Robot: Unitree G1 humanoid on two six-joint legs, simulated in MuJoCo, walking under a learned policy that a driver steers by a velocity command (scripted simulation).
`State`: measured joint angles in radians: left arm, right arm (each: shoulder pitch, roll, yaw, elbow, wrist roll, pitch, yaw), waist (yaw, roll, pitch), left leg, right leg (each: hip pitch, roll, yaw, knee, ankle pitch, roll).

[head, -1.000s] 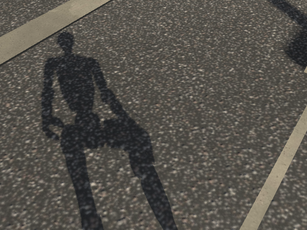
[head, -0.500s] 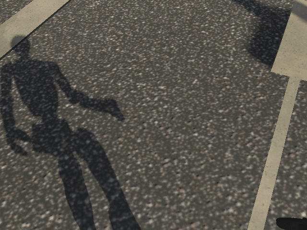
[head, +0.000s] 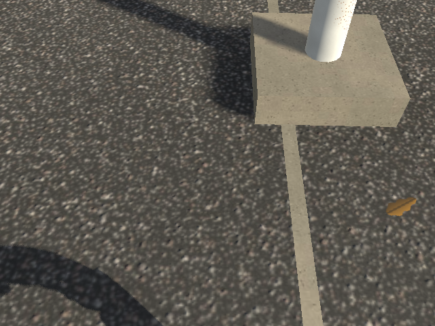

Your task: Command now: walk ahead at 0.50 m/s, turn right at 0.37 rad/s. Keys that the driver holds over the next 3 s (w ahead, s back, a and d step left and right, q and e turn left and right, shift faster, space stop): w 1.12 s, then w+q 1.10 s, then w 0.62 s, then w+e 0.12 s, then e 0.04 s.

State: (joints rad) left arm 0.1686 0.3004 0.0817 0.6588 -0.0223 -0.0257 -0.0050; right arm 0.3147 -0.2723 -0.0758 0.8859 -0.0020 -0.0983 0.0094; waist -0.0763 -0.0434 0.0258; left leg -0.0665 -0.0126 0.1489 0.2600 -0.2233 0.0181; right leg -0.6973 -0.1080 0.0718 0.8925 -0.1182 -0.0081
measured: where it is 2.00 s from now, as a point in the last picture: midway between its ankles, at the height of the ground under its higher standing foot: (210, 153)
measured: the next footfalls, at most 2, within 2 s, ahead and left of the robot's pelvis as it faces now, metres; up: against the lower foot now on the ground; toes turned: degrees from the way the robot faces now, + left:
right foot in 0.18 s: +0.26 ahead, -0.15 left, +0.00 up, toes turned -5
left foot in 0.70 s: +0.58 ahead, +0.07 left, +0.00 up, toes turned -1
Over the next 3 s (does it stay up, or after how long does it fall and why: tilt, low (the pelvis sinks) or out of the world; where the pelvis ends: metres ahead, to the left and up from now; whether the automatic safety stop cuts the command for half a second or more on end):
stays up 1.55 0.30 0.00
